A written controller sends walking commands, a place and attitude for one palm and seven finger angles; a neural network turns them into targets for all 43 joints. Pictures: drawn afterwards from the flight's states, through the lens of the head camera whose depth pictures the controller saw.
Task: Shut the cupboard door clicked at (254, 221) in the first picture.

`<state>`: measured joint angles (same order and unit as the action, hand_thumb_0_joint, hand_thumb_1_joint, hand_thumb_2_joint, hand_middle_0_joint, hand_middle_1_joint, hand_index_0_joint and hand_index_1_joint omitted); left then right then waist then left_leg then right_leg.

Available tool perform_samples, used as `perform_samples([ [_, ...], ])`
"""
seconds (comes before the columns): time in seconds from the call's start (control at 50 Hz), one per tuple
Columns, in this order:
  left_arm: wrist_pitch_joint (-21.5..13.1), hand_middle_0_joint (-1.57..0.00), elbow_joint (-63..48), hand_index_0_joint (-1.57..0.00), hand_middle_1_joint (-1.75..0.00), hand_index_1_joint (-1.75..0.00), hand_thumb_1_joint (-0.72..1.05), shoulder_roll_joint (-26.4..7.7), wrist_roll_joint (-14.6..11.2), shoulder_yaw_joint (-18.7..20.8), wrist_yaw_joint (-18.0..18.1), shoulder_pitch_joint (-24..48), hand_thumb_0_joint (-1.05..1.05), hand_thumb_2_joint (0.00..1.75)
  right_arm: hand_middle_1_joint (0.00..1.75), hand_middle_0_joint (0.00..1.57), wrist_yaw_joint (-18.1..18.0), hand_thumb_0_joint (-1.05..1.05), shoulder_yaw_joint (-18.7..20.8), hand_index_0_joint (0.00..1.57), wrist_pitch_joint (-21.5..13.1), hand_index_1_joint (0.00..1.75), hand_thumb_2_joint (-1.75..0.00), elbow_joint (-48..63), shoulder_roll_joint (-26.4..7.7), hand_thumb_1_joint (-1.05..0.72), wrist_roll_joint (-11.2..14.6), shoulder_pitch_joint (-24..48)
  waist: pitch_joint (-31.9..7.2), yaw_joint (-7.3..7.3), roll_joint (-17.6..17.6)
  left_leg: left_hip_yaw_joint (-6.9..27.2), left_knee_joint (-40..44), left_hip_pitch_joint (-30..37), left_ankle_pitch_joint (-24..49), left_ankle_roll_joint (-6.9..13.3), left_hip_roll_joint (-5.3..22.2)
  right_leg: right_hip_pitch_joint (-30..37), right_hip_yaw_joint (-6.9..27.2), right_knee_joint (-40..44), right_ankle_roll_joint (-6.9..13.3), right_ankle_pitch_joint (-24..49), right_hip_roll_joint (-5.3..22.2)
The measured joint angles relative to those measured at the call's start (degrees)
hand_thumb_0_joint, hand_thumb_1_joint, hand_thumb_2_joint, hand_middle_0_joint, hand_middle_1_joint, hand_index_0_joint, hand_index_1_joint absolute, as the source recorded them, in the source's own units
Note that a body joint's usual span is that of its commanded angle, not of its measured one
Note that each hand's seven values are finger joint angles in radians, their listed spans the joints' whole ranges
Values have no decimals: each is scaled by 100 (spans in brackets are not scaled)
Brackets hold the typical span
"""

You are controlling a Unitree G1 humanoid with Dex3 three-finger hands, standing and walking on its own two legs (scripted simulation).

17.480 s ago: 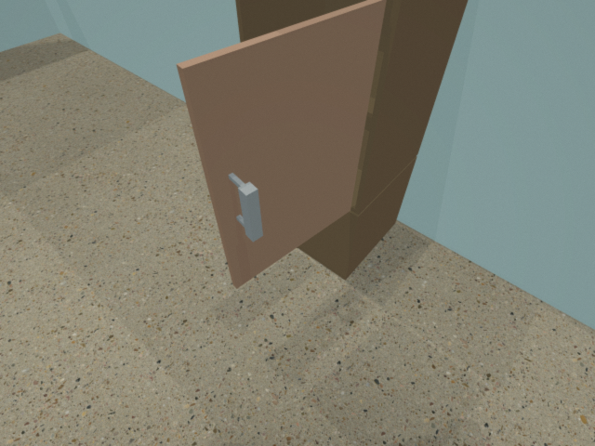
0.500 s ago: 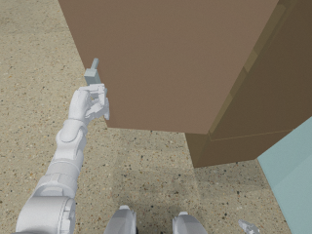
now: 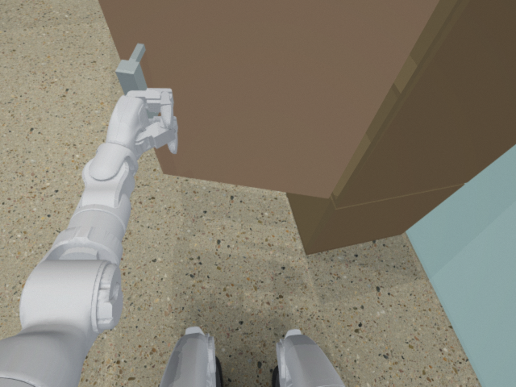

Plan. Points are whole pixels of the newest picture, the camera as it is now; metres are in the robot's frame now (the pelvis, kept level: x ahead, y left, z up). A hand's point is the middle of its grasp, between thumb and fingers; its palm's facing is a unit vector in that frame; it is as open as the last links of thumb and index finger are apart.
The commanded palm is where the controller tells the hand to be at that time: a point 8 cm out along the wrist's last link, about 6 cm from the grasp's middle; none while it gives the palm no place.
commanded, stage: push the door shut along its arc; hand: left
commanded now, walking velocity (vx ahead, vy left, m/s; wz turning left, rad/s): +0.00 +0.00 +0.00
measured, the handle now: (144, 91) +0.57 +0.15 +0.07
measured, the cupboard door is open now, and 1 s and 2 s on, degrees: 69 57 53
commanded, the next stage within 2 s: pull the fist back off the door in 0.96 s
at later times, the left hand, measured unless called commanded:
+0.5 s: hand (204, 99) +0.55 +0.05 +0.08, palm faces -0.36 -0.93 -0.04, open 3.0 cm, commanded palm +0.56 +0.09 +0.08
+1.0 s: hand (219, 81) +0.59 +0.03 +0.08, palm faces -0.44 -0.90 -0.03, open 3.3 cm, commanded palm +0.61 +0.04 +0.08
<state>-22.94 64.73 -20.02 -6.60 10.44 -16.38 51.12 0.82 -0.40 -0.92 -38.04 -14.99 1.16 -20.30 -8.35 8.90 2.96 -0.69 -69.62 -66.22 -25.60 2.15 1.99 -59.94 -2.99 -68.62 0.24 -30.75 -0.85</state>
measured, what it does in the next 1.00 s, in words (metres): stands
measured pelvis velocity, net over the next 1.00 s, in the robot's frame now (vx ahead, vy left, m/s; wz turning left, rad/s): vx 0.00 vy -0.01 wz -0.04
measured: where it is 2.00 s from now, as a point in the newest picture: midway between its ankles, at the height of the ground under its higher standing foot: outside the picture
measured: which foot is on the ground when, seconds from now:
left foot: down 0.00-1.00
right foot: down 0.00-1.00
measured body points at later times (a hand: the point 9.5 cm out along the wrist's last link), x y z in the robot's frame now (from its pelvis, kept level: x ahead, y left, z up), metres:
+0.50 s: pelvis +0.00 -0.01 -0.02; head +0.16 -0.01 +0.40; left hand +0.57 +0.10 +0.08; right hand -0.03 -0.27 -0.13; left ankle +0.06 +0.10 -0.63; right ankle +0.02 -0.12 -0.63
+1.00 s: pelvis +0.00 -0.01 -0.04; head +0.19 +0.00 +0.37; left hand +0.61 +0.08 +0.08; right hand -0.04 -0.27 -0.14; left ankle +0.06 +0.10 -0.63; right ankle +0.02 -0.12 -0.63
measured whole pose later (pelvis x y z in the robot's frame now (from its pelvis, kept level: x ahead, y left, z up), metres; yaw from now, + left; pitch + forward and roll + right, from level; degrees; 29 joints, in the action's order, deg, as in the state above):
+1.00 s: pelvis +0.00 -0.01 -0.04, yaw -2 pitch +32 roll -5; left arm -10.3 75.3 -30.3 -0.6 10.4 -22.2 80.1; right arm 0.2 -1.9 -4.5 -40.4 -14.8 -1.8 -21.2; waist -7.3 16.0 4.1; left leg 1.4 -78.8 -82.2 -28.5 1.2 4.0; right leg -75.3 -4.6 -76.7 1.5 -33.1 -3.0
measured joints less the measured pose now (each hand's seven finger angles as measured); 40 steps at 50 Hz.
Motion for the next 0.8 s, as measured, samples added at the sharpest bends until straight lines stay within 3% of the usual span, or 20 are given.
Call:
perform_samples([
  [0.16, 157, -130, 334, -130, -150, -150, 90, -67, 164, 72, -43, 591, 1, 90, 30, 21, 46, 1, -44, 21, -17, 30, -90, 27, -20, -90, -57, -57, 1, 176, 41, -7, -137, -272, -24, 10, 34, -277, 12, -127, -4, -9, -30],
  [0.36, 397, -130, 720, -129, -150, -150, 90, -471, 370, 353, -180, 1281, 1, 90, 30, 21, 71, 1, -107, 21, -6, 30, -90, 115, -50, -90, -93, -156, 29, 426, 113, -6, -409, -676, -131, -25, 148, -707, 25, -381, 37, -77, -137],
  [0.56, 688, -130, 845, -129, -150, -150, 90, -774, 402, 329, -421, 1763, -1, 92, 30, 21, 18, 1, -144, 21, -31, 30, -90, -14, -28, -90, -106, -249, 89, 476, 128, 76, -553, -951, -187, -86, 196, -967, -46, -512, 103, -138, -191],
  [0.8, 1029, -130, 1103, -129, -150, -150, 93, -1055, 483, 145, -580, 2525, 0, 95, 30, 21, -72, 1, -150, 21, -268, 30, -90, -128, -52, -90, -200, -113, 110, 639, 110, 207, -797, -1366, -251, -119, 217, -1317, -166, -689, 146, -201, -225],
])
